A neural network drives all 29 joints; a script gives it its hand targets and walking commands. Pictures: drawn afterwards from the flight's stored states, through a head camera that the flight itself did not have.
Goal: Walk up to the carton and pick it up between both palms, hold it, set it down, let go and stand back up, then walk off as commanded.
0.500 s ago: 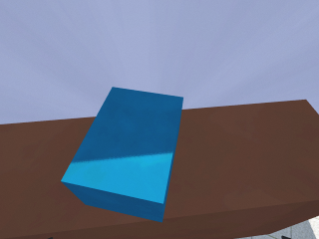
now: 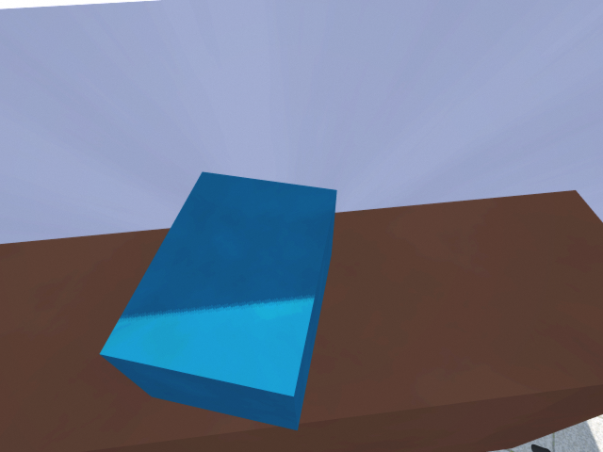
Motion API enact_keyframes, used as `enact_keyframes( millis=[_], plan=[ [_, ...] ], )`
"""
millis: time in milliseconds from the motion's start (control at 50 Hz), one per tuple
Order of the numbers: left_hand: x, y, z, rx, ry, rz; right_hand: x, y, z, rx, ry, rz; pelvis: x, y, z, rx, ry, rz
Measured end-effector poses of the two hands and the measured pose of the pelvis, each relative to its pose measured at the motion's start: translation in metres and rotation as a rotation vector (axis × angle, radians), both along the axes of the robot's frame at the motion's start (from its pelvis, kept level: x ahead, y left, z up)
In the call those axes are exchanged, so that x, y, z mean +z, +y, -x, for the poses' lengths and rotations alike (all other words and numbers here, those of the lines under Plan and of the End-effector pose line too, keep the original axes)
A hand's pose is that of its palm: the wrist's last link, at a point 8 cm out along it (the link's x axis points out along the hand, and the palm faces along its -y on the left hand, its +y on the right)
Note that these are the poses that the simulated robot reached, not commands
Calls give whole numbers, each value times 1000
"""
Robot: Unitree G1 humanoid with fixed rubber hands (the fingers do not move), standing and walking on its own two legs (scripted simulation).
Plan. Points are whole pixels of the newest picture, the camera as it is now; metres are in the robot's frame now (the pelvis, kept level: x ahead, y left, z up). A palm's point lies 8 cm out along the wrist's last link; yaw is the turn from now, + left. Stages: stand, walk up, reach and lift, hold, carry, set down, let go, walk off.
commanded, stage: walk up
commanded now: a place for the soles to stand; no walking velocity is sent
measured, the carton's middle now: (246, 291) +0.34 +0.09 +0.02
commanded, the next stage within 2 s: none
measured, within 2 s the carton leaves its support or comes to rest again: neither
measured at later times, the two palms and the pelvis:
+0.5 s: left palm out of the picture +0.02 +0.35 -0.09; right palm out of the picture +0.07 -0.28 -0.10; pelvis -0.05 +0.02 +0.00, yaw +2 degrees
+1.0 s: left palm out of the picture -0.14 +0.43 -0.11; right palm out of the picture -0.06 -0.21 -0.06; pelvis -0.19 +0.10 +0.01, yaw +4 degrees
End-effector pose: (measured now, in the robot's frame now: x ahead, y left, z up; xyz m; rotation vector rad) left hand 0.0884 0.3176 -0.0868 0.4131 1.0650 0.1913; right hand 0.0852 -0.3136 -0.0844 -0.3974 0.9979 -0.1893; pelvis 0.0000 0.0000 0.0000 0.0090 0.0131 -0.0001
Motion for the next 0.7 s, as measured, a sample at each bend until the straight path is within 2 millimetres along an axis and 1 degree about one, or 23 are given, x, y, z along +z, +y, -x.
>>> enact_keyframes(
  millis=[80,160,220,280,320,360,420,500,580,640,660,700],
  plan=[
    [1,-2,-1,5,7,-7,-1,-3,-3,0,2,-4,0,-3,-3,0,1,-4],
    [1,4,0,3,7,-4,-2,5,-7,6,2,-6,0,4,-4,7,2,-4],
    [-2,8,0,2,3,4,0,10,-6,7,-4,-1,0,8,-2,8,0,2],
    [-4,5,1,3,0,10,3,7,-5,6,-7,8,0,7,-1,6,-1,1],
    [-4,3,2,7,-8,3,2,3,-3,2,3,9,0,4,1,5,-6,-2],
    [-3,3,8,13,-8,-19,-1,2,-3,-4,23,6,-1,3,8,4,-12,-4],
    [0,14,30,36,9,-56,-7,10,0,0,54,-1,-1,9,22,15,-11,-11],
    [-2,37,68,72,35,-100,-15,29,12,24,69,-7,-4,24,49,35,-7,-6],
    [-14,64,107,94,48,-97,-23,57,38,45,83,-4,-13,49,81,56,2,17],
    [-32,89,136,119,48,-77,-28,80,62,66,85,15,-25,72,109,78,-18,25],
    [-35,94,146,126,56,-69,-27,87,72,61,83,14,-25,77,117,76,-38,21],
    [-37,100,162,130,79,-53,-16,97,91,46,79,12,-19,85,129,68,-52,35]
  ],
)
